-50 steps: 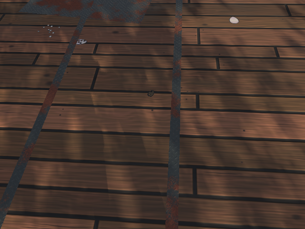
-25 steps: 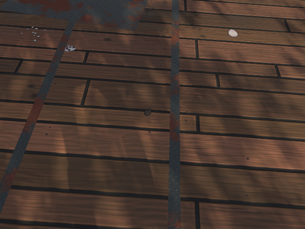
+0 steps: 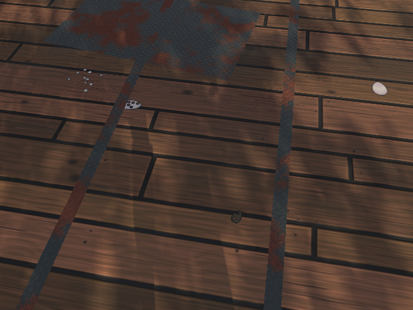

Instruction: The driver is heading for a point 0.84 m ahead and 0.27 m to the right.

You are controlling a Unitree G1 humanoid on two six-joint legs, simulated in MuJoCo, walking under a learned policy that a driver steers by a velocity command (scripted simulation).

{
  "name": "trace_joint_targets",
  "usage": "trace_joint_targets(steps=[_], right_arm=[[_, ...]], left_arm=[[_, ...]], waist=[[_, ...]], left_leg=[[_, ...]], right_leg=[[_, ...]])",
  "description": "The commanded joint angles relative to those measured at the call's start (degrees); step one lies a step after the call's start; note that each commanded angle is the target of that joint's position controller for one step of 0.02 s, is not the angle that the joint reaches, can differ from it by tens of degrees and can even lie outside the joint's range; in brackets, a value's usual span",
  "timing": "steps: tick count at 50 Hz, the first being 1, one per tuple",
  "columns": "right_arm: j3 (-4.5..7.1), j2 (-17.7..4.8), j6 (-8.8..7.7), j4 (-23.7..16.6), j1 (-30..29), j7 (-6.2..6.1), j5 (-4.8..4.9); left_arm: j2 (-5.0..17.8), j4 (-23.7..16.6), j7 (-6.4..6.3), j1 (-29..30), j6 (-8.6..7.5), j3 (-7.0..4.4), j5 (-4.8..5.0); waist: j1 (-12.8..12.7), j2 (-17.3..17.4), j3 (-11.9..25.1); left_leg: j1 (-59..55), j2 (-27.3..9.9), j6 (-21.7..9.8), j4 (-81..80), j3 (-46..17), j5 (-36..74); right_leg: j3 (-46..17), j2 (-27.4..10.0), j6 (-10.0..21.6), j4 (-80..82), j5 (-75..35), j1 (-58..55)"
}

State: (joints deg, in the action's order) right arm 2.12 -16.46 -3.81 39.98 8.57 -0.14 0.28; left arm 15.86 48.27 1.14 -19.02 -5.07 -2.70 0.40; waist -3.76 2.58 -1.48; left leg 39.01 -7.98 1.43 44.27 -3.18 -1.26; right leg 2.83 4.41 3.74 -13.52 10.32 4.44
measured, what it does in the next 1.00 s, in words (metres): walks ahead, turning right: left foot, then right foot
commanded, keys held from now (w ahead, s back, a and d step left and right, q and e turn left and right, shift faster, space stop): w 0.08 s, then w+e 0.92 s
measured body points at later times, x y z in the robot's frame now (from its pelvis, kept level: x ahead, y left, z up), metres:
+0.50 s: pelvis +0.28 +0.06 +0.00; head +0.30 +0.06 +0.45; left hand +0.47 +0.30 -0.11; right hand +0.28 -0.23 -0.12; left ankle +0.25 +0.16 -0.75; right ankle +0.39 -0.13 -0.68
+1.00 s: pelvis +0.54 -0.06 +0.00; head +0.56 -0.09 +0.45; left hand +0.73 +0.16 -0.10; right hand +0.60 -0.39 -0.09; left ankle +0.76 +0.06 -0.68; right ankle +0.49 -0.11 -0.75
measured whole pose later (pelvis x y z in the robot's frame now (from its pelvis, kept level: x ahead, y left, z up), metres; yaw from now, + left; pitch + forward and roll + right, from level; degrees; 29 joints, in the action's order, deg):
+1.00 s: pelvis +0.54 -0.06 +0.00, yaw -28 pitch +2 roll +1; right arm 3.3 -17.5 -5.4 40.4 3.9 -0.1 -0.8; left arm 15.6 40.9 0.0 -18.8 -2.6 -3.9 0.9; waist -3.1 1.9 -2.6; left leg 37.9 -5.7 3.7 46.7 -5.4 -5.8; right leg -5.5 6.5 5.8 -19.6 10.9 9.6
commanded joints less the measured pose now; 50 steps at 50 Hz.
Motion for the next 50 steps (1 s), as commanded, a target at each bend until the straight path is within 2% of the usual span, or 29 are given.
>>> trace_joint_targets(steps=[1, 5, 7, 8, 9, 10, 11, 12, 13, 14, 16, 18, 20, 25, 28, 30, 33, 34, 35, 36, 37, 38, 39, 40, 41, 42, 45, 47, 50], right_arm=[[0.23, -2.18, -1.24, -4.22, -5.09, 0.82, 0.47], [0.84, -3.95, -1.75, -6.14, -8.66, 2.04, 0.71], [1.64, -5.53, -2.11, -5.50, -4.81, 2.18, 0.60], [2.75, -7.35, -2.26, -3.70, 1.74, 1.90, 0.44], [4.15, -10.72, -2.25, -1.65, 11.13, 1.30, -0.19], [5.58, -16.55, -1.78, -1.08, 17.20, 0.82, -1.47], [4.77, -13.12, -1.49, -0.79, 19.35, 0.96, -1.07], [3.60, -9.61, -1.48, -0.65, 16.40, 0.89, -0.71], [2.99, -7.94, -1.48, -0.93, 12.51, 0.82, -0.47], [2.43, -6.06, -1.66, -0.83, 8.80, 0.95, -0.53], [2.12, -4.18, -2.58, -0.46, 4.80, 1.00, -0.96], [2.51, -4.60, -3.37, 0.46, 3.76, 0.89, -1.13], [2.96, -5.38, -3.59, 1.53, 4.05, 0.54, -1.35], [3.75, -7.66, -2.62, 3.32, 5.80, -0.54, -0.90], [4.36, -9.03, -1.62, 4.81, 8.37, -0.75, -0.14], [4.75, -9.78, -0.75, 5.57, 9.11, -0.73, 0.56], [5.48, -12.11, 0.48, 5.43, 7.72, -1.05, 1.40], [5.60, -12.61, 0.96, 5.24, 6.97, -1.11, 1.65], [5.18, -11.86, 1.11, 5.00, 6.13, -1.17, 1.86], [3.72, -7.90, 0.56, 3.85, 7.75, -1.18, -0.14], [1.75, -1.95, -1.21, 0.40, 10.76, -0.74, -0.93], [2.55, -7.37, -3.42, -0.22, 5.04, 0.19, 1.04], [2.70, -8.28, -4.37, -1.62, 1.26, 0.61, 2.66], [2.52, -7.58, -4.76, -1.21, 1.08, 0.23, 1.71], [2.95, -8.15, -4.55, -0.52, 1.21, -0.21, -0.03], [3.22, -8.36, -3.89, -0.22, 2.40, -0.12, -0.51], [2.88, -6.40, -2.23, -0.58, 2.35, -0.11, -1.27], [2.30, -5.05, -1.83, -1.92, -1.80, -0.21, -1.35], [1.50, -3.39, -2.14, -3.36, -8.10, 0.32, -0.95]], left_arm=[[10.45, -3.01, -0.42, 0.42, -0.39, -2.34, 0.67], [11.16, -1.27, -0.72, -2.18, 1.15, -2.69, 1.16], [11.78, -1.04, -1.02, -1.35, 1.88, -2.89, 1.20], [11.25, -1.20, -1.07, -0.32, 2.15, -2.61, 1.05], [8.27, -2.02, -1.08, -0.43, 2.04, -1.44, 0.17], [2.24, -3.76, -0.86, -6.23, 1.08, 0.37, -0.11], [3.61, -3.30, -0.82, -6.11, 0.22, 0.31, 0.87], [8.90, -4.13, -0.74, -1.91, 0.04, -1.36, 2.46], [9.02, -5.28, -0.81, 1.64, 0.11, -1.47, 2.46], [8.55, -5.56, -0.97, 3.25, 0.44, -1.65, 1.65], [6.83, -4.78, -0.95, 0.98, 2.01, -2.02, 1.52], [4.82, -4.85, -1.03, 0.69, 3.27, -1.89, 1.52], [4.27, -5.97, -1.18, 2.87, 3.82, -1.93, 1.17], [2.20, -9.06, 0.51, 11.05, 3.10, -1.09, 0.75], [1.92, -11.59, 1.50, 16.13, 3.06, -0.79, 0.77], [2.48, -13.14, 2.06, 17.92, 3.13, -0.95, 0.80], [4.96, -13.96, 2.35, 14.50, 3.59, -2.33, 0.77], [6.93, -12.84, 2.18, 8.73, 3.82, -3.50, 0.97], [10.04, -10.44, 1.47, -0.66, 4.03, -5.38, 1.10], [15.37, -8.83, 0.14, -7.64, 4.72, -7.09, 1.27], [19.58, -10.89, 0.20, -3.28, 3.88, -7.18, 1.32], [14.40, -11.84, 0.81, -4.16, 2.87, -5.60, 0.99], [11.43, -11.25, 0.88, -2.75, 2.02, -4.75, 0.63], [9.83, -11.35, 0.95, 0.70, 1.53, -4.19, 0.78], [7.77, -11.94, 0.72, 4.17, 1.36, -3.61, 0.63], [7.11, -12.97, 0.40, 6.01, 1.34, -3.21, 0.01], [8.59, -12.76, -0.57, 5.32, 1.06, -3.59, 0.21], [9.82, -12.08, -1.40, 3.61, 1.22, -3.93, 0.42], [9.98, -11.23, -2.02, 1.48, 1.85, -3.98, 0.78]], waist=[[-0.58, -4.81, -1.67], [-0.73, -5.60, -2.34], [2.34, -6.65, -0.59], [6.19, -6.03, 3.20], [10.22, -3.99, 11.11], [9.45, 8.53, 20.44], [10.69, 13.11, 24.26], [10.81, 7.74, 15.86], [9.39, 5.24, 10.12], [7.69, 3.16, 5.85], [4.53, 5.15, 2.98], [3.39, 3.80, 1.53], [3.39, 2.05, 0.02], [6.12, 0.23, -2.32], [7.95, -0.67, -4.21], [7.95, -0.40, -4.63], [4.34, 2.10, -0.39], [0.84, 2.39, 2.97], [-4.32, 1.05, 7.79], [-5.70, -7.94, 12.39], [1.16, -19.16, 18.33], [-3.26, -10.71, 20.85], [-2.77, -8.50, 13.10], [0.32, -2.98, 7.52], [2.33, -2.69, 5.69], [3.94, -3.89, 4.73], [4.83, -3.69, 3.67], [3.63, -4.02, 2.04], [1.00, -6.27, 1.15]], left_leg=[[-5.84, 2.11, 0.18, -8.34, 2.47, 7.10], [-4.95, 3.29, -2.20, -14.04, 1.42, 1.43], [-10.84, 4.86, -3.59, -16.15, 2.14, -2.89], [-20.25, 6.37, -4.94, -18.23, 3.57, -3.00], [-35.91, 2.22, -7.34, -15.72, 0.36, -1.59], [-59.21, -13.03, -14.83, -16.44, -22.11, -9.00], [-60.91, -16.70, -16.96, -24.75, -37.10, -16.89], [-54.98, -14.98, -14.35, -26.01, -29.91, -20.75], [-47.51, -13.11, -12.84, -27.23, -22.21, -18.20], [-40.58, -10.70, -12.10, -29.45, -16.48, -14.31], [-32.62, -7.71, -11.13, -33.41, -8.22, -8.20], [-30.10, -7.31, -11.64, -35.56, -2.71, -2.19], [-30.61, -7.19, -11.95, -36.42, 1.52, 2.17], [-33.81, -6.24, -10.84, -37.32, 10.03, 4.39], [-38.74, -8.07, -10.60, -36.39, 12.13, 5.75], [-42.85, -9.18, -9.92, -34.09, 13.22, 9.76], [-45.81, -9.15, -8.14, -23.62, 15.55, 34.89], [-44.85, -8.22, -7.32, -15.06, 16.41, 41.29], [-39.05, -5.82, -5.33, -2.42, 17.77, 38.48], [-23.25, -2.35, -2.45, 16.19, 17.53, 10.67], [-0.35, 11.06, 0.82, 35.59, 8.15, -32.70], [5.66, 8.65, -0.50, 38.40, -3.05, -31.47], [8.49, 6.23, -1.94, 35.87, -2.37, -26.61], [6.10, 3.53, -2.35, 29.97, -2.18, -22.01], [2.13, 1.73, -2.02, 24.68, -2.24, -19.29], [-1.36, 0.95, -1.58, 22.68, -2.44, -17.34], [-3.81, 1.47, 1.12, 15.76, -0.76, -13.87], [-2.93, 2.52, 2.64, 7.90, -0.03, -7.48], [-6.72, 5.32, 3.08, -5.67, 0.37, 3.56]], right_leg=[[-6.63, -14.46, 8.74, 6.09, -8.93, 4.61], [-9.38, -18.33, 7.36, 1.54, -10.39, -3.37], [-10.77, -18.70, 6.11, -3.39, -16.68, -4.90], [-9.15, -16.20, 4.74, -11.20, -23.53, -3.48], [-6.90, -12.85, 2.70, -24.41, -19.73, 3.52], [-2.12, -4.20, -2.04, -46.98, 0.54, 26.29], [-9.04, -1.93, -2.51, -56.67, 23.03, 34.65], [-11.02, -5.02, -2.12, -61.24, 19.99, 39.30], [-9.19, -7.76, -1.92, -60.39, 15.11, 39.65], [-8.74, -9.57, -2.18, -57.39, 10.91, 37.98], [-9.03, -11.74, -2.92, -54.05, 5.70, 31.86], [-8.77, -11.88, -3.71, -53.05, 2.83, 31.49], [-9.32, -11.97, -4.39, -49.30, -1.13, 34.19], [-5.20, -11.15, -3.97, -32.03, -12.86, 33.82], [-2.94, -10.72, -2.59, -26.38, -12.05, 35.13], [-1.57, -10.08, -1.16, -24.20, -8.62, 35.79], [2.99, -5.29, 2.15, -23.56, -0.28, 27.31], [4.32, -2.75, 3.74, -22.83, 1.35, 19.78], [4.02, -0.31, 6.00, -18.86, -2.21, 5.62], [-10.62, -8.97, 9.57, -17.85, -3.91, -11.22], [-45.90, -21.83, 21.47, -8.04, 8.36, -25.57], [-49.69, -23.50, 20.40, -1.97, 12.37, -26.10], [-41.31, -21.87, 17.85, -1.97, 9.57, -20.33], [-34.07, -19.03, 15.45, -2.30, 2.81, -11.32], [-29.02, -16.80, 13.92, -2.08, -3.22, -4.91], [-26.55, -15.37, 13.61, -0.96, -7.45, -0.53], [-21.84, -13.60, 14.07, 0.76, -16.16, 5.60], [-19.08, -11.78, 12.90, 0.98, -16.41, 7.60], [-16.84, -8.86, 9.88, -0.07, -10.44, 9.71]])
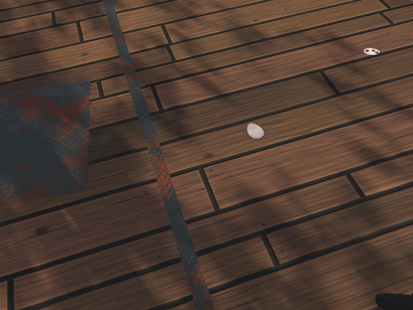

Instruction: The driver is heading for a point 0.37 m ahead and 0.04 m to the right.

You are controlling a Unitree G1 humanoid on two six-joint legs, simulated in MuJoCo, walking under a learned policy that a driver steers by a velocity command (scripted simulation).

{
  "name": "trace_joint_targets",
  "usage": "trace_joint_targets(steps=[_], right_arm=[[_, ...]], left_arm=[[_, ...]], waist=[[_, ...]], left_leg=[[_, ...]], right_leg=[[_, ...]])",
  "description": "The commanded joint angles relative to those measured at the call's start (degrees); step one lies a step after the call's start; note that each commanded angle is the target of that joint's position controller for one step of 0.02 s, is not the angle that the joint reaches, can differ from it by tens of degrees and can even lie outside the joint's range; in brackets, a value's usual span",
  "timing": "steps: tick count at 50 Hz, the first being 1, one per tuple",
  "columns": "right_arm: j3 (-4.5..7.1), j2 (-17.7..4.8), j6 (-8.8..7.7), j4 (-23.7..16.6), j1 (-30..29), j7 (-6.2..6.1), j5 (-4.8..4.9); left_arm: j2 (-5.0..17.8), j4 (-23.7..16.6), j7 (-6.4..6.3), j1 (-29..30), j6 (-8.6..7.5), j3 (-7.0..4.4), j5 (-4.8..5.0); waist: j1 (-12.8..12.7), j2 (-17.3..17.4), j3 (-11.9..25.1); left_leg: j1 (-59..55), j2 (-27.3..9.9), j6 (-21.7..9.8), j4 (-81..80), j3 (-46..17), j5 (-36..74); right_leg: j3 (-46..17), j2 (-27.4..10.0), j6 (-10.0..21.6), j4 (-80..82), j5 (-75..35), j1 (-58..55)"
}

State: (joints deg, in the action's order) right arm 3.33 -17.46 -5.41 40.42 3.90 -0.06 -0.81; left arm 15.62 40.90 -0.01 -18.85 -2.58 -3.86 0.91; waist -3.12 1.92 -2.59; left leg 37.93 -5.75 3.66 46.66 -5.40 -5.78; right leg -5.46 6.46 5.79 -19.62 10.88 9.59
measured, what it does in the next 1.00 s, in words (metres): walks ahead: left foot, then right foot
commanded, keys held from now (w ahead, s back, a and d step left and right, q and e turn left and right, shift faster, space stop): w+e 0.22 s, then no key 0.78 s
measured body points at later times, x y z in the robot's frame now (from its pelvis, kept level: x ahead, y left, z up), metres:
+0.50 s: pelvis +0.24 +0.04 +0.00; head +0.28 +0.04 +0.45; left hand +0.48 +0.26 -0.10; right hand +0.25 -0.24 -0.12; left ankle +0.27 +0.15 -0.75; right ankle +0.30 -0.11 -0.71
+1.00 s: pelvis +0.31 +0.00 -0.01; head +0.32 -0.01 +0.44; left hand +0.53 +0.20 -0.11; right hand +0.33 -0.29 -0.15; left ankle +0.28 +0.15 -0.75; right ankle +0.32 -0.11 -0.75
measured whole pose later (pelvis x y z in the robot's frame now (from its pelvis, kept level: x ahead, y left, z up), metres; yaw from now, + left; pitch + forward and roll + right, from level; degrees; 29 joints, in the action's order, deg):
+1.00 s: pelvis +0.31 +0.00 -0.01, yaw -14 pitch +0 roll +0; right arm 1.1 -15.6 0.7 53.4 10.4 -1.0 -0.5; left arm 13.1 42.6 0.1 -6.7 0.7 -2.4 -0.5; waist 1.2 0.0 -1.5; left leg 6.2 -2.5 2.4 27.7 1.5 -20.9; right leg -1.1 1.9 1.9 -31.2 13.3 17.3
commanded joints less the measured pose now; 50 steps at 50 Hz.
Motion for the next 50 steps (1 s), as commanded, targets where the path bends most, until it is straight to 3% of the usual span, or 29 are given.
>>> trace_joint_targets(steps=[1, 3, 6, 8, 9, 10, 11, 12, 13, 14, 15, 16, 18, 21, 26, 29, 30, 31, 32, 33, 36, 37, 38, 42, 50], right_arm=[[0.18, -2.33, -0.72, -4.25, -5.18, 0.51, 0.45], [0.33, -3.06, -1.16, -5.15, -7.58, 1.01, 1.05], [1.14, -5.11, -1.91, -5.57, -7.59, 1.68, 1.28], [1.92, -6.32, -2.46, -4.74, -3.49, 1.65, 1.42], [2.73, -7.46, -2.75, -3.45, 1.80, 1.30, 1.09], [3.56, -10.00, -3.01, -2.73, 9.52, 0.86, 0.00], [4.81, -14.94, -2.40, -1.19, 16.50, 0.67, -0.99], [4.09, -11.45, -1.97, -0.67, 16.59, 1.18, 0.38], [2.84, -7.09, -1.60, -1.63, 13.07, 0.99, 0.57], [2.07, -5.24, -1.02, -2.22, 9.85, 0.88, -0.03], [1.50, -3.92, -0.69, -1.89, 7.65, 1.01, -0.22], [1.03, -3.01, -0.70, -1.49, 6.60, 1.09, -0.41], [0.93, -3.12, -0.90, 0.01, 5.76, 1.34, -0.30], [1.68, -6.22, -0.23, 1.68, 4.26, 0.81, 0.34], [1.71, -7.76, 1.46, 4.30, 5.93, 0.48, 1.57], [1.13, -7.06, 2.02, 5.40, 5.45, 0.49, 2.39], [0.39, -5.11, 1.84, 6.27, 7.66, 0.60, 1.80], [-0.63, -2.63, 1.39, 5.94, 10.21, 0.81, -0.44], [-1.67, 0.25, 1.65, 6.98, 15.31, 0.81, -0.63], [-1.58, -1.54, 2.50, 6.76, 12.45, 0.47, -0.33], [-1.10, -4.61, 4.61, 7.02, 10.18, -0.09, -0.51], [-0.85, -5.76, 4.88, 7.42, 9.85, -0.11, -0.39], [-0.90, -5.49, 4.89, 7.68, 9.80, -0.14, -0.20], [-1.05, -4.77, 4.66, 9.08, 9.52, -0.58, 0.25], [-0.91, -4.21, 6.02, 11.90, 8.72, -1.32, 0.31]], left_arm=[[10.38, -3.50, -0.96, 0.44, -0.48, -2.87, 0.32], [10.54, -2.62, -1.01, -1.47, -0.22, -2.98, 0.58], [9.77, -2.06, -1.29, -2.38, 0.31, -2.90, 0.70], [9.67, -2.31, -1.38, -1.19, 0.68, -3.01, 0.52], [8.28, -2.72, -1.26, -0.38, 0.71, -2.51, 0.40], [5.09, -3.70, -0.95, -0.08, 0.52, -1.29, -0.22], [1.31, -5.08, -1.02, -7.45, 0.07, -0.13, 0.90], [5.52, -4.67, -1.25, -8.66, -0.14, -0.40, 1.40], [9.66, -4.27, -1.35, -3.88, 0.12, -1.57, 1.14], [10.13, -4.85, -1.54, 0.08, 0.50, -1.77, 0.33], [9.57, -5.60, -1.60, 2.34, 0.67, -1.94, -0.50], [8.68, -5.78, -1.47, 2.24, 1.04, -2.08, -0.62], [5.04, -5.35, -1.33, 0.86, 1.78, -1.17, -0.24], [2.76, -5.81, -1.17, 2.57, 2.23, -0.02, -0.85], [4.17, -6.77, -0.28, 8.75, 2.39, -0.02, -0.89], [4.88, -6.62, -0.18, 8.60, 2.18, -0.60, -1.43], [6.65, -6.82, -0.56, 8.37, 2.14, -1.03, -1.81], [10.33, -7.76, -1.20, 7.56, 2.32, -1.57, -2.54], [7.57, -7.61, -1.46, 9.31, 2.92, -0.44, -2.75], [3.88, -7.46, -0.98, 10.60, 3.09, 0.41, -2.20], [4.77, -7.57, 0.17, 15.90, 2.96, 0.29, -1.67], [5.23, -7.26, 0.35, 15.09, 2.76, 0.12, -1.74], [5.47, -6.57, 0.41, 14.15, 2.50, 0.05, -1.87], [4.48, -4.90, -0.05, 13.13, 2.06, 0.00, -1.50], [4.07, -1.15, -0.18, 14.25, 2.54, -0.44, -1.37]], waist=[[-0.42, -5.96, 2.06], [-1.39, -6.51, 1.83], [-0.70, -7.66, 2.17], [1.79, -9.64, 2.95], [4.66, -9.38, 5.57], [8.23, -5.64, 12.86], [6.44, 10.71, 21.57], [6.25, 14.82, 20.48], [7.20, 8.01, 12.45], [6.61, 3.11, 8.23], [5.37, 1.57, 5.22], [3.71, 2.43, 4.67], [2.19, 4.59, 4.74], [1.70, 4.76, 7.57], [4.06, 4.43, 8.47], [2.45, 3.59, 7.38], [2.61, 1.27, 7.82], [4.40, -5.68, 11.88], [6.74, -12.75, 14.92], [5.20, -11.19, 13.90], [5.80, -7.95, 6.82], [5.14, -6.15, 5.12], [5.05, -5.37, 5.18], [4.45, -3.79, 8.31], [4.75, -2.68, 6.07]], left_leg=[[-7.11, 4.01, 0.82, -11.12, 2.81, 10.17], [-8.52, 4.95, 0.37, -14.52, 2.09, 11.35], [-9.60, 5.50, -1.38, -18.51, 0.35, 6.77], [-14.68, 5.81, -3.33, -19.99, 1.07, 2.18], [-22.65, 5.60, -5.00, -22.21, 1.84, 2.81], [-36.70, -1.79, -8.54, -20.62, -4.55, 1.00], [-57.84, -15.39, -17.76, -23.71, -28.73, -9.66], [-58.08, -19.10, -19.84, -28.28, -41.53, -17.04], [-50.76, -16.72, -17.86, -28.55, -33.01, -11.33], [-43.31, -14.28, -16.46, -27.56, -23.41, 1.29], [-36.81, -11.84, -16.15, -27.33, -16.62, 14.68], [-32.91, -10.00, -15.56, -27.37, -11.51, 23.36], [-28.85, -7.57, -15.65, -28.86, -5.51, 31.41], [-27.72, -7.56, -16.81, -29.95, -0.77, 36.59], [-28.79, -7.06, -15.19, -29.07, 1.66, 27.22], [-27.35, -5.70, -12.20, -24.57, 1.10, 16.16], [-25.33, -3.41, -9.25, -21.88, 2.04, 10.74], [-20.97, 0.71, -5.67, -15.62, 5.27, -2.51], [-18.12, 2.80, -2.68, -13.21, 6.34, -18.57], [-19.46, 2.18, -1.50, -14.82, 4.94, -18.70], [-22.35, 2.16, -1.74, -20.92, 5.44, -8.83], [-22.57, 2.23, -2.08, -20.90, 5.66, -8.20], [-23.31, 2.27, -2.25, -21.00, 5.65, -6.95], [-25.54, 1.66, -2.11, -21.25, 5.34, -1.32], [-27.29, 1.97, -2.02, -22.70, 5.83, -3.95]], right_leg=[[-8.98, -10.86, 7.24, 5.78, -9.10, 4.88], [-11.53, -12.00, 6.80, 4.28, -6.71, 3.52], [-16.73, -13.95, 5.88, -0.71, -5.20, -1.78], [-18.99, -14.23, 4.75, -4.51, -7.83, -2.81], [-17.75, -11.80, 3.21, -9.61, -10.90, -1.62], [-14.09, -8.62, 1.13, -23.12, -7.36, 3.90], [-5.80, 0.02, -3.51, -43.11, 14.45, 23.86], [-5.76, -2.46, -4.81, -52.70, 23.58, 33.04], [-6.38, -4.55, -5.75, -56.32, 19.40, 34.70], [-4.34, -6.07, -6.51, -56.47, 16.24, 32.42], [-3.61, -6.92, -7.05, -54.07, 15.12, 30.46], [-3.23, -8.30, -7.14, -51.14, 14.82, 27.54], [-0.81, -8.32, -7.74, -43.45, 13.98, 23.24], [1.30, -8.69, -8.49, -31.34, 6.78, 17.95], [3.43, -7.63, -7.26, -17.33, -3.41, 10.55], [4.63, -6.41, -4.31, -5.70, -9.60, 2.90], [1.38, -9.18, -2.71, -2.42, -18.39, -2.23], [-6.92, -17.90, 0.47, -5.69, -37.48, -10.33], [-12.54, -23.56, 7.35, -6.38, -37.30, -12.02], [-12.84, -21.52, 7.86, -5.10, -27.33, -8.42], [-6.07, -13.64, 1.12, -5.00, -9.09, 0.75], [-4.81, -12.17, 0.02, -5.55, -10.20, 1.69], [-4.27, -11.72, -0.40, -6.54, -13.54, 1.14], [-3.05, -11.48, 0.24, -9.96, -27.28, -3.30], [-2.08, -10.40, -0.15, -8.24, -20.23, -1.42]])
